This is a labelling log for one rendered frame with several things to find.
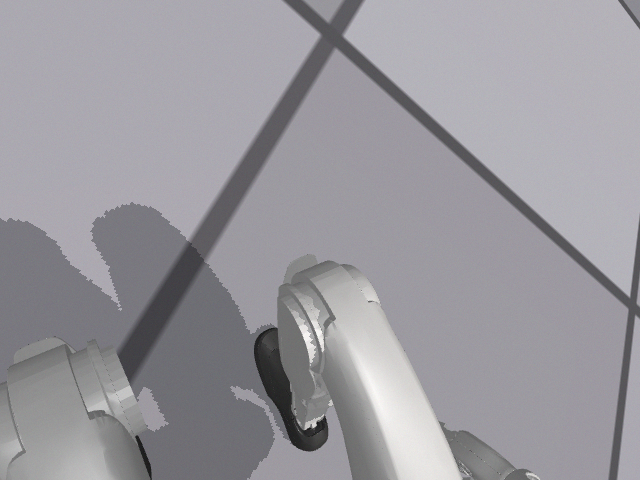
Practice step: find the right robot hand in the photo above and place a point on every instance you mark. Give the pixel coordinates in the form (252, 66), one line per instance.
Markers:
(474, 457)

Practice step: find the right robot foot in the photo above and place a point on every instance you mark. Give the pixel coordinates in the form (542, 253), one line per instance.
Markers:
(277, 386)

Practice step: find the left robot foot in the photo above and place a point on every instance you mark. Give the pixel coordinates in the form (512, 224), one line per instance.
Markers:
(145, 458)

